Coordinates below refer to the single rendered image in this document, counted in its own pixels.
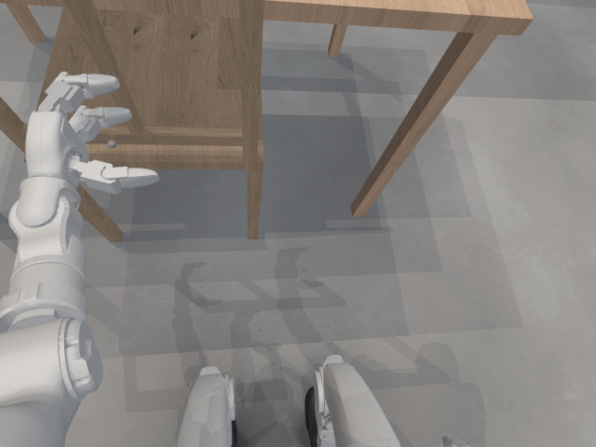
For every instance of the left robot hand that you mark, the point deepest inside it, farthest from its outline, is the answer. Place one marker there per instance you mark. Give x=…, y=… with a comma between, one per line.
x=52, y=140

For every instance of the left robot forearm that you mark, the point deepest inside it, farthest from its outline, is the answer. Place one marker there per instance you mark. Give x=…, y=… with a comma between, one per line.
x=49, y=272

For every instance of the chair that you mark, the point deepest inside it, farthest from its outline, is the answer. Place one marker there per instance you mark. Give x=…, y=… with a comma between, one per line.
x=192, y=84

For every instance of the table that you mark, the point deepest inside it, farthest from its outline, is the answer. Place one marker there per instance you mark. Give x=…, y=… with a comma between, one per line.
x=477, y=23

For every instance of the left robot upper arm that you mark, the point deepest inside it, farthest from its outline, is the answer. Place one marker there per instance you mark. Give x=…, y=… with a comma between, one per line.
x=45, y=371

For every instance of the right robot shin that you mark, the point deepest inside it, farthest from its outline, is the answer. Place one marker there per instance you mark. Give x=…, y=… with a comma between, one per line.
x=324, y=423

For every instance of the left robot thigh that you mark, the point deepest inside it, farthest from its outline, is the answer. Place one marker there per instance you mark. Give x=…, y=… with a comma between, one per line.
x=208, y=410

